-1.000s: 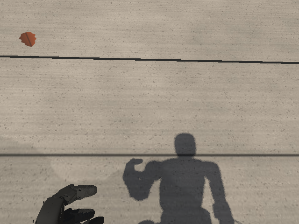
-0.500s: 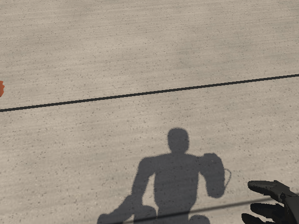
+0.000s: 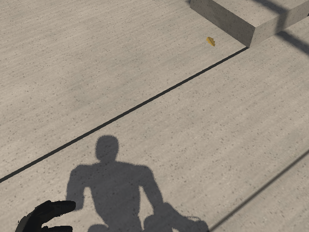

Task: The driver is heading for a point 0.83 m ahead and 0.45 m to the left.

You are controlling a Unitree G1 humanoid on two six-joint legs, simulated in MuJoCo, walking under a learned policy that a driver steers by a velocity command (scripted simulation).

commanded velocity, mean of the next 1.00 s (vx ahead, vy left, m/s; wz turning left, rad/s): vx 0.09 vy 0.00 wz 0.41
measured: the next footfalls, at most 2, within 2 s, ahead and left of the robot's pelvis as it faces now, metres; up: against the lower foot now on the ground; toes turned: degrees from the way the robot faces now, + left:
left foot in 0.48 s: +0.20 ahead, +0.14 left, +0.00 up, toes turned +15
right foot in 0.94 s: +0.26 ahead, -0.08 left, +0.00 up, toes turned +34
